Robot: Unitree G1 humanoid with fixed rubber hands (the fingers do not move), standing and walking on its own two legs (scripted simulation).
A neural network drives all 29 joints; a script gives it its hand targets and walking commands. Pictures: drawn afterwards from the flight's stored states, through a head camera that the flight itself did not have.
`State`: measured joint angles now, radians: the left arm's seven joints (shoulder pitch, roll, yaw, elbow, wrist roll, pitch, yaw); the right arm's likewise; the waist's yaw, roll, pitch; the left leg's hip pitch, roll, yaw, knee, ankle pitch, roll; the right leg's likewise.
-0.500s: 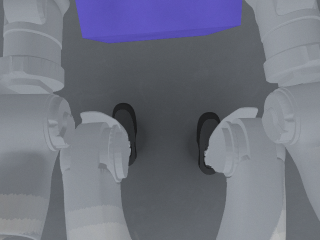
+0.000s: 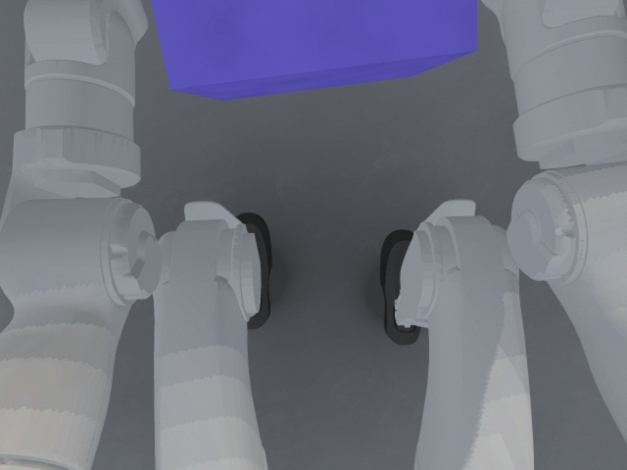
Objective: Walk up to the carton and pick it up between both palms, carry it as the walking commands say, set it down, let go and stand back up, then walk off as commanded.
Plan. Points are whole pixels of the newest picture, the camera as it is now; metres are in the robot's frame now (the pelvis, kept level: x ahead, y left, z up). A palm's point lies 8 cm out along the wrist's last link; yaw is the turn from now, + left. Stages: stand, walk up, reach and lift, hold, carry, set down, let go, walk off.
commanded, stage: reach and lift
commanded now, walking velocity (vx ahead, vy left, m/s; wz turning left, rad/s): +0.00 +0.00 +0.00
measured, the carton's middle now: out of the picture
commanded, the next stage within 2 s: none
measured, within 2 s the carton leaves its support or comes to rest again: neither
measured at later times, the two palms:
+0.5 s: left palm out of the picture +0.54 +0.20 -0.01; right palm out of the picture +0.57 -0.13 +0.00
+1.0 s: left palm out of the picture +0.52 +0.20 +0.06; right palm out of the picture +0.55 -0.13 +0.07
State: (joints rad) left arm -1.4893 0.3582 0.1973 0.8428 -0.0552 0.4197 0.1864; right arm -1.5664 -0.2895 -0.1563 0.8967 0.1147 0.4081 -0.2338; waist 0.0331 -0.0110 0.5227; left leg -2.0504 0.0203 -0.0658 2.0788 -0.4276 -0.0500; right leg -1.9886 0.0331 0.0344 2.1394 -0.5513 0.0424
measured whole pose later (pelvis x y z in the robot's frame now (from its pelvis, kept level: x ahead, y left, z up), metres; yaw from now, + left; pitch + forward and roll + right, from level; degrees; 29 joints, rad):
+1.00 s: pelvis -0.02 +0.00 +0.10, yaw +0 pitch +14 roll -1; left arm -1.34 0.26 0.24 0.70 0.01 0.54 0.22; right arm -1.42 -0.24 -0.25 0.80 0.05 0.47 -0.20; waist 0.03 -0.01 0.52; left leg -1.64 0.02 -0.07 1.80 -0.40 -0.05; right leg -1.58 0.03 0.02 1.84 -0.51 0.04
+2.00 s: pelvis +0.01 +0.00 +0.22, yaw +1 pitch +15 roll -2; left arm -1.01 0.11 0.24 0.72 0.09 0.56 0.25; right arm -1.04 -0.11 -0.34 0.78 -0.06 0.47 -0.15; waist 0.03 -0.01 0.17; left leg -1.26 0.02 -0.07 1.35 -0.34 -0.05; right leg -1.21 0.03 0.02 1.38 -0.43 0.04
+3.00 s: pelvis +0.12 -0.01 +0.37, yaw +3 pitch +6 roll -1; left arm -0.45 -0.14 0.43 0.41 0.31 0.57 -0.03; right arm -0.48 0.09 -0.43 0.53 -0.28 0.54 0.06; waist 0.03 -0.01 -0.08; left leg -0.49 0.02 -0.07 0.58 -0.20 -0.04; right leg -0.43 0.01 0.03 0.60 -0.27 0.02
